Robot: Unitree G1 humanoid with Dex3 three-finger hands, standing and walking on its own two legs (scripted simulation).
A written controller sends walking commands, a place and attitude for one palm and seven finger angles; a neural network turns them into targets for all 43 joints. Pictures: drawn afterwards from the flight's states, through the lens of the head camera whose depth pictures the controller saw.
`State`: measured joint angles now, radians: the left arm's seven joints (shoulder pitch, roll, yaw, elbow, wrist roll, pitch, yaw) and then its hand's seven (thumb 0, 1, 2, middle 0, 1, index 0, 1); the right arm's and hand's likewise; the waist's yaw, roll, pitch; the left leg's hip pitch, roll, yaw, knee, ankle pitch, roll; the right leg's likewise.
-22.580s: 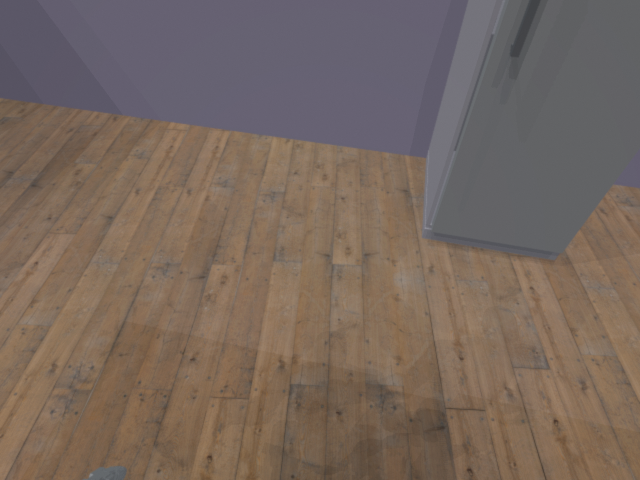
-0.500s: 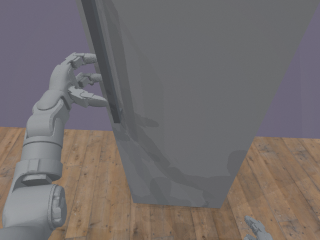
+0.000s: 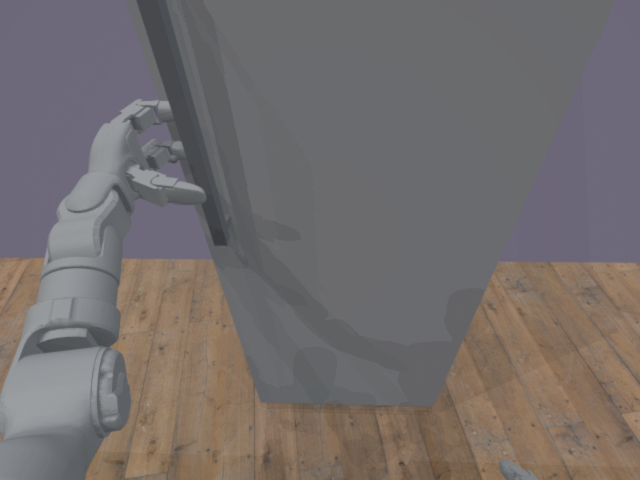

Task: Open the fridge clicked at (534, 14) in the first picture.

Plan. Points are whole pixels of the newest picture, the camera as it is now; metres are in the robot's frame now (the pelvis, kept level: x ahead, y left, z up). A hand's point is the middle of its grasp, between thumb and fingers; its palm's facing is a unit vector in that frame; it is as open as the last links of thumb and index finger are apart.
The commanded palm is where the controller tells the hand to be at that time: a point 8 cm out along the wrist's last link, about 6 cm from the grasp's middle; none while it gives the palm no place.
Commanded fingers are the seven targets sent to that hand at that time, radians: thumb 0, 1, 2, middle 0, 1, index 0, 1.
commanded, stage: slide the fingers in behind the handle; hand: left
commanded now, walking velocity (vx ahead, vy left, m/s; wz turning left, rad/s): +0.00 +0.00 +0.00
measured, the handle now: (194, 123) +0.47 +0.17 +0.24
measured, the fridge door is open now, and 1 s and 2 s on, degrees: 0 0 0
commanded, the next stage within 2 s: grip the handle and tug to test in 1.64 s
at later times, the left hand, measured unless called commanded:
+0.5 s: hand (182, 163) +0.41 +0.18 +0.22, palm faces +0.02 -1.00 +0.00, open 14.0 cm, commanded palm +0.38 +0.23 +0.22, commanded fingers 0.00 -0.50 0.30 -0.30 -1.20 -0.30 -1.20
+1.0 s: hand (198, 163) +0.42 +0.16 +0.22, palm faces +0.03 -1.00 +0.01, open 13.9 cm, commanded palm +0.39 +0.21 +0.22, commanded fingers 0.00 -0.50 0.30 -0.30 -1.20 -0.30 -1.20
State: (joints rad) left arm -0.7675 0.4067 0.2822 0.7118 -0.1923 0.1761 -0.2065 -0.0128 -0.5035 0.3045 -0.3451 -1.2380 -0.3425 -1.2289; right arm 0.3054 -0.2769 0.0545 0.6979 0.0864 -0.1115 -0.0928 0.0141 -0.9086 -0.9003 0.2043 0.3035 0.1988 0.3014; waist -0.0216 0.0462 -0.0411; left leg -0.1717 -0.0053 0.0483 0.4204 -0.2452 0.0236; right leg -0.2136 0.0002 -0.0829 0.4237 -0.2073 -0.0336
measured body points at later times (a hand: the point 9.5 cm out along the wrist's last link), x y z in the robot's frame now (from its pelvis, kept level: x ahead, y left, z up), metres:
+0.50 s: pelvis +0.01 +0.01 +0.00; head -0.01 -0.01 +0.45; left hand +0.41 +0.23 +0.22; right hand +0.16 -0.23 -0.10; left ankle -0.01 +0.10 -0.74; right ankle +0.01 -0.10 -0.74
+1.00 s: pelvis +0.01 +0.00 +0.00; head -0.01 -0.01 +0.45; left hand +0.41 +0.21 +0.22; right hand +0.15 -0.23 -0.10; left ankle -0.01 +0.10 -0.74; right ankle +0.01 -0.10 -0.74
